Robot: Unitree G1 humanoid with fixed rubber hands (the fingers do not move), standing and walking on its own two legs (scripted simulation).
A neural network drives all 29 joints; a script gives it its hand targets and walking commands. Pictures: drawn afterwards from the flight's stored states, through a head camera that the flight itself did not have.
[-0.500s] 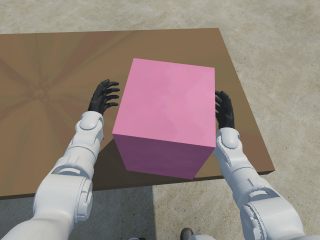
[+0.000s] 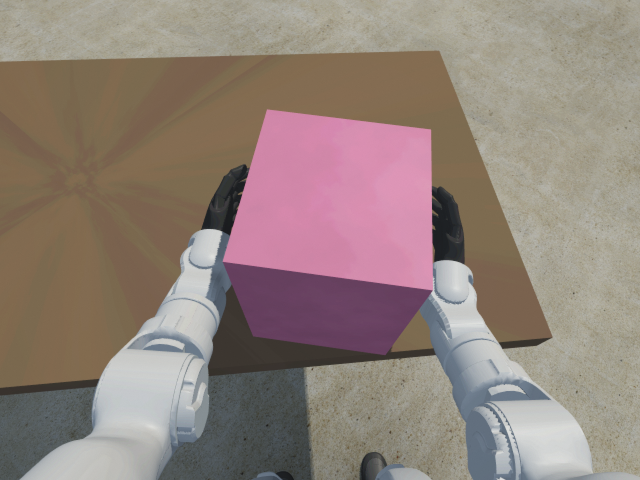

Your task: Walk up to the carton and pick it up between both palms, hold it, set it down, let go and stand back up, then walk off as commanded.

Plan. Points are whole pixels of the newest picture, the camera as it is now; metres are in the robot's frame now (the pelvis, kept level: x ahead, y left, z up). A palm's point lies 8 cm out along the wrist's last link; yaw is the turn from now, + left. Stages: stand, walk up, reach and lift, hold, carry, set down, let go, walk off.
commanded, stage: reach and lift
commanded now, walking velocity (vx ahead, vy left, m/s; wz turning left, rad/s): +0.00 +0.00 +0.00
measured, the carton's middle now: (332, 244) +0.40 +0.00 -0.01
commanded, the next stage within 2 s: none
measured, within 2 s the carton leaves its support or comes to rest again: leaves its support in 1.36 s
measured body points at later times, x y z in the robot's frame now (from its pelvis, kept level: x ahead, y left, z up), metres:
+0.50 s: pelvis +0.00 +0.00 +0.00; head +0.09 +0.03 +0.44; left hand +0.43 +0.14 +0.02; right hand +0.38 -0.15 +0.02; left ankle -0.01 +0.09 -0.73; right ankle +0.02 -0.15 -0.73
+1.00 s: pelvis +0.00 +0.00 +0.00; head +0.09 +0.03 +0.44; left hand +0.43 +0.14 +0.01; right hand +0.38 -0.15 +0.02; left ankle -0.01 +0.09 -0.73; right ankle +0.02 -0.15 -0.73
